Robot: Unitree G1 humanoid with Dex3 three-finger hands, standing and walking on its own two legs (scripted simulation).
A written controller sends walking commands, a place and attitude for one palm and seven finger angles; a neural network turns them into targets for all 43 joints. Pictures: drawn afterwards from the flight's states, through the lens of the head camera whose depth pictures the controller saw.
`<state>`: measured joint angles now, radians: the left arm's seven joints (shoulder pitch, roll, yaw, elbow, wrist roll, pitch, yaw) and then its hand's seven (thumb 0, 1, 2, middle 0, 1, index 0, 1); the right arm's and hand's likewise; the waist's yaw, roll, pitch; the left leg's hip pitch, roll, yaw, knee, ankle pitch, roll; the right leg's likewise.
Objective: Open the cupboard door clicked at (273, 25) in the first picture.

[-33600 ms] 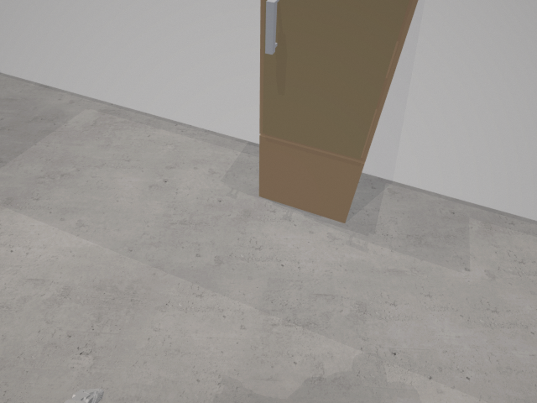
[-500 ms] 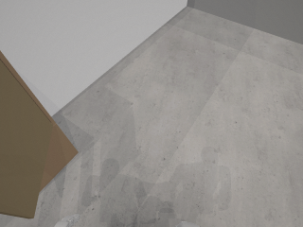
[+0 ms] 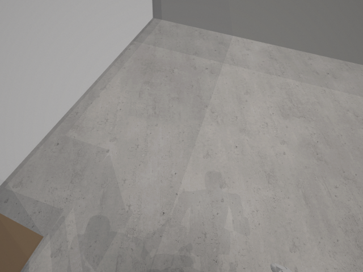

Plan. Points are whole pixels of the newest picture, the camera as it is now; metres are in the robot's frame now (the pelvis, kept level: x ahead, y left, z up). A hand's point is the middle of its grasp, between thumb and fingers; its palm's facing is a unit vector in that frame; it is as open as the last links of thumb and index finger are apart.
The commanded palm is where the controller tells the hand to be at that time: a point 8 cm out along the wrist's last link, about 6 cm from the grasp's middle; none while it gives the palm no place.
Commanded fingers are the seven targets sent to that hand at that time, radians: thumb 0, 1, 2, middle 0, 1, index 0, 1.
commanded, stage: walk to a spot facing it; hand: left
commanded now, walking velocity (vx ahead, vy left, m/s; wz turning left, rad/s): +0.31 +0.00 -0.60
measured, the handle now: out of the picture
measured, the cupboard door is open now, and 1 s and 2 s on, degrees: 42 42 42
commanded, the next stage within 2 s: turn to face it in 1.04 s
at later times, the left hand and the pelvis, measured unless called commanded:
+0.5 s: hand (171, 181) +0.38 +0.05 -0.16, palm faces -0.33 -0.92 -0.22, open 7.3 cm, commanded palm none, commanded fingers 0.00 0.90 0.90 -0.20 -0.30 -0.20 -0.30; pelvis +0.21 -0.09 +0.00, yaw -16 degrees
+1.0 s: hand (188, 136) +0.56 +0.01 -0.16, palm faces -0.39 -0.91 -0.16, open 7.3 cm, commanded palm none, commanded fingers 0.00 0.90 0.90 -0.20 -0.30 -0.20 -0.30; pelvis +0.46 -0.14 +0.01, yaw -27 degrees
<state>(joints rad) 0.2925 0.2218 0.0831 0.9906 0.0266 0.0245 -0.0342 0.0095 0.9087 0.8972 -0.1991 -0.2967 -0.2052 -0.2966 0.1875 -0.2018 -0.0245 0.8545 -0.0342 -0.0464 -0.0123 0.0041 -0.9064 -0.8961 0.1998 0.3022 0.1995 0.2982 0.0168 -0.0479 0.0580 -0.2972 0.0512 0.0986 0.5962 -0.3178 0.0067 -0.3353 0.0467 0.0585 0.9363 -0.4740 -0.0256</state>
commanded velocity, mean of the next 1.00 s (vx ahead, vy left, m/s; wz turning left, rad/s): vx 0.34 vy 0.00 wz -0.40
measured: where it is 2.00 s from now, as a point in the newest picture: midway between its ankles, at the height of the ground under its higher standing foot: (241, 187)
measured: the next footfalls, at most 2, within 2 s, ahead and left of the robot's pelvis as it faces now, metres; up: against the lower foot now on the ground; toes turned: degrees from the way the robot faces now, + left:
right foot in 0.34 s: +0.24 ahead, -0.17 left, +0.00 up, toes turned -20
left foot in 0.78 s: +0.53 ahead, -0.05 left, +0.00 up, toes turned -15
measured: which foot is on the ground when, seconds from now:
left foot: down 0.00-0.34, up 0.36-0.76, down 0.78-1.00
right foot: up 0.00-0.32, down 0.34-0.78, up 0.80-1.00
